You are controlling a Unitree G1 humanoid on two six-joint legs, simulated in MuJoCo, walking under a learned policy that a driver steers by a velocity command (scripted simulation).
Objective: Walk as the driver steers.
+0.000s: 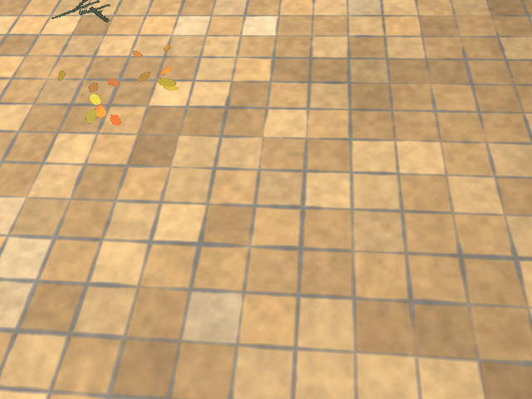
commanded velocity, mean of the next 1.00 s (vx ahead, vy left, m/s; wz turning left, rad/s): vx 0.09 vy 0.00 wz -0.05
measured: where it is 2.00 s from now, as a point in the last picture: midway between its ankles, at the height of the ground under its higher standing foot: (355, 266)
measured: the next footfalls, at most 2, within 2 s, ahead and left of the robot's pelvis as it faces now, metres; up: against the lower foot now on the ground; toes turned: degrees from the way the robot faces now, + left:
left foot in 0.36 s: -0.01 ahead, +0.12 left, +0.00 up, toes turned +16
right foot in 0.80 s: +0.02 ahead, -0.08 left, +0.00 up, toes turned -3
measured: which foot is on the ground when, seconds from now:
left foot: up 0.00-0.34, down 0.36-0.80, up 0.82-1.00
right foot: down 0.00-0.36, up 0.38-0.78, down 0.80-1.00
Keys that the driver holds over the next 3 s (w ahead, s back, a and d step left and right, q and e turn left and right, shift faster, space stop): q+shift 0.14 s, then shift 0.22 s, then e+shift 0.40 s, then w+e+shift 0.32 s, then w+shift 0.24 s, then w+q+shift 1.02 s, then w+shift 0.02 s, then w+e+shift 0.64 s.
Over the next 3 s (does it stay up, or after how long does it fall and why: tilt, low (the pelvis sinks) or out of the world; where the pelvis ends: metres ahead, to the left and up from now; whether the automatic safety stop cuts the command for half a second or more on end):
stays up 1.74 0.06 -0.03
